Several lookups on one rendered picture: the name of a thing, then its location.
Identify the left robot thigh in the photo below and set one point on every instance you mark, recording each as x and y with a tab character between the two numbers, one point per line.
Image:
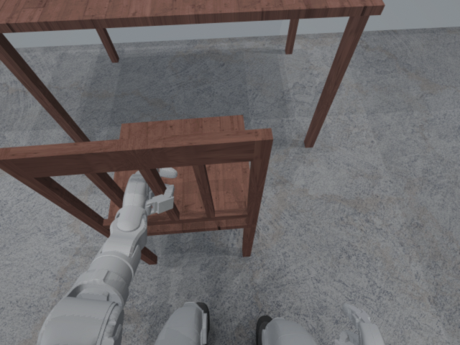
186	326

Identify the table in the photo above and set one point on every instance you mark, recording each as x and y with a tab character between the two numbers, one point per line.
54	15

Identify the robot thigh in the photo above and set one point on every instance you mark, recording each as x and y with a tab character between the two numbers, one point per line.
284	332
186	326

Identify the chair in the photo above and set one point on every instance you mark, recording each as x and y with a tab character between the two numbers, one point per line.
214	189

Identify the left robot hand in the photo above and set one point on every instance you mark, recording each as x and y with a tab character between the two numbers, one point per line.
138	193

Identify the robot left upper arm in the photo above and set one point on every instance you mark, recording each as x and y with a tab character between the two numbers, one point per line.
82	321

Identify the left robot forearm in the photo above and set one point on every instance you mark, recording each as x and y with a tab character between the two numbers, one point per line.
113	268

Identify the right robot thigh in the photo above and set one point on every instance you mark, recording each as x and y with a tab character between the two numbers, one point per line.
284	332

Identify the right robot hand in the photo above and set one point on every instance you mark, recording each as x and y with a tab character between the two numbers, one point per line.
368	333

